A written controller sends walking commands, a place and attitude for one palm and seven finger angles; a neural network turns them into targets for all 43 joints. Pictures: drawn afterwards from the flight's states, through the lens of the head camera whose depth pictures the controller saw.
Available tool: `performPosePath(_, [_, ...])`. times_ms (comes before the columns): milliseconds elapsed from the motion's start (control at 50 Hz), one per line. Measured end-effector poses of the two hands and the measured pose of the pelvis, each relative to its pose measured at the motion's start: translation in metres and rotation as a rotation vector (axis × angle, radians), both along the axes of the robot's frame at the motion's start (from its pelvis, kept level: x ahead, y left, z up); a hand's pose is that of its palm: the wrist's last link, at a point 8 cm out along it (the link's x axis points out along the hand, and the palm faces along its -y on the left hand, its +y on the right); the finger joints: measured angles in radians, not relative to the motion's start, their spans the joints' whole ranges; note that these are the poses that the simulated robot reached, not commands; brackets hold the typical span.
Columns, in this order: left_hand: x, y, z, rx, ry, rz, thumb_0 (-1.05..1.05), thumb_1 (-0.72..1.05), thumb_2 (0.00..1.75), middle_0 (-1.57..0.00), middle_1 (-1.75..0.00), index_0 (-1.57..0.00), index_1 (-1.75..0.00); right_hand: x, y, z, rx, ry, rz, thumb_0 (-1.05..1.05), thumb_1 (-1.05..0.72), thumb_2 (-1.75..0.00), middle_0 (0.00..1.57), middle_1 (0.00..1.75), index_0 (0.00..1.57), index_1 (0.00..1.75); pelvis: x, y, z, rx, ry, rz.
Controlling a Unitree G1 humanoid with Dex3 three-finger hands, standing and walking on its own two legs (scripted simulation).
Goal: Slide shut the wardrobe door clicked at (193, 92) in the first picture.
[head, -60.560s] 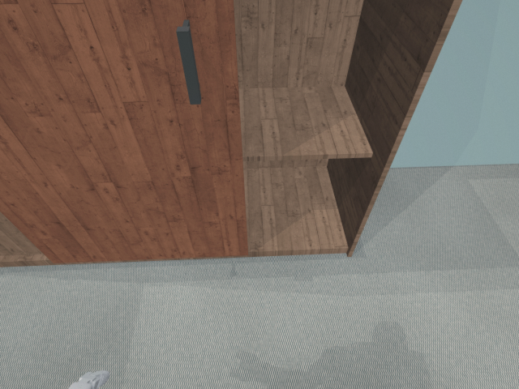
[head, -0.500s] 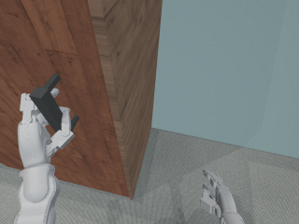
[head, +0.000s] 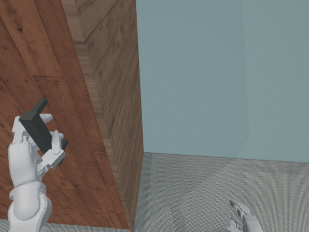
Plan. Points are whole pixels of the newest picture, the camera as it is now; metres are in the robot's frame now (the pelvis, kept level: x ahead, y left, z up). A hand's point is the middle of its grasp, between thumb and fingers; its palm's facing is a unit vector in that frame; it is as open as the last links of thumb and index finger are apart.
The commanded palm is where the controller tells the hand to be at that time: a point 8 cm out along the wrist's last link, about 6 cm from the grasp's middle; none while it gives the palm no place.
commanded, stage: stop walking and hold the door there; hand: left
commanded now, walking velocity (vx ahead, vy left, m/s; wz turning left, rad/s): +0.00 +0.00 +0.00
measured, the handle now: (50, 133) +0.28 +0.26 +0.15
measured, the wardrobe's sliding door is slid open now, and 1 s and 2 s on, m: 0.00 0.00 0.00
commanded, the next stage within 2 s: loosen the grip on the handle in 0.60 s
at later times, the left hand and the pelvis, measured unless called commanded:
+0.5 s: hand (56, 152) +0.24 +0.23 +0.15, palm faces +0.36 -0.92 -0.15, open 6.5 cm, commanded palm +0.20 +0.25 +0.14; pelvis -0.04 +0.03 +0.00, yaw -3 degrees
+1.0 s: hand (50, 151) +0.23 +0.24 +0.15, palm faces +0.47 -0.87 -0.13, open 11.3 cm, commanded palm +0.18 +0.26 +0.15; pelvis -0.05 +0.01 -0.01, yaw +0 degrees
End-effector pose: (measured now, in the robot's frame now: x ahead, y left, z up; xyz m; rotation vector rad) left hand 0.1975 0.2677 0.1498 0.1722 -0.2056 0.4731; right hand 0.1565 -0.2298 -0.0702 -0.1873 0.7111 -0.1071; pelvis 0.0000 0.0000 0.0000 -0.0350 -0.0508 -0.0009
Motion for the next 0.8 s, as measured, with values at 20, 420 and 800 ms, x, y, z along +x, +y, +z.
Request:
performPosePath(20, [0.0, 0.0, 0.0, -0.001, 0.002, -0.003, -0.06, 0.69, 0.83, -0.46, -1.4, -0.19, -1.36, -0.003, 0.0, 0.0, -0.001, 0.005, -0.001, 0.02, -0.91, -0.9, 0.2, 0.3, 0.2, 0.3, -0.002, 0.001, 0.001, 0.004, 0.002, -0.004])
performPosePath(420, [-0.001, 0.006, 0.0, 0.021, 0.011, -0.101, -0.06, 0.73, 0.78, -0.46, -1.4, -0.15, -1.36, -0.054, 0.025, -0.005, -0.001, 0.034, -0.064, 0.02, -0.91, -0.9, 0.2, 0.3, 0.2, 0.3, -0.038, 0.025, 0.003, 0.029, -0.008, -0.049])
performPosePath(800, [0.012, 0.024, 0.002, 0.045, 0.0, -0.173, -0.11, 0.53, 0.78, -0.46, -1.4, -0.27, -1.39, -0.046, 0.04, -0.007, -0.006, 0.023, 0.023, 0.02, -0.91, -0.9, 0.2, 0.3, 0.2, 0.3, -0.046, 0.028, 0.001, 0.039, 0.002, -0.009])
